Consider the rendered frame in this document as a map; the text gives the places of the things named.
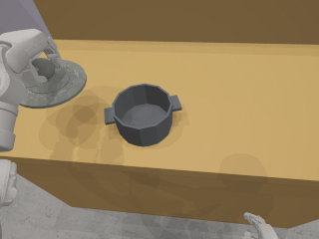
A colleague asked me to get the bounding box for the robot left hand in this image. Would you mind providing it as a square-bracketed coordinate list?
[0, 29, 64, 88]

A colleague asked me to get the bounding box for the left robot upper arm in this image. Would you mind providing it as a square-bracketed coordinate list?
[0, 158, 17, 239]

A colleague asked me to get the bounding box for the knob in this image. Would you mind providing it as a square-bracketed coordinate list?
[32, 58, 56, 80]

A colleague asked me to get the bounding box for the pot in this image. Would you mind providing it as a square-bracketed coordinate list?
[104, 84, 182, 147]

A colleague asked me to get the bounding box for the lid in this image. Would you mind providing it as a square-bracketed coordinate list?
[19, 60, 87, 109]

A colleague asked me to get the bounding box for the table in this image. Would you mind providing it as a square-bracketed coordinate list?
[0, 0, 319, 229]

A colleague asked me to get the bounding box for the robot right hand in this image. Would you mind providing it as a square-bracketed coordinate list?
[241, 212, 279, 239]

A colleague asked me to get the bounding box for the robot left forearm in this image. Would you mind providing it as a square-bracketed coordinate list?
[0, 39, 29, 152]

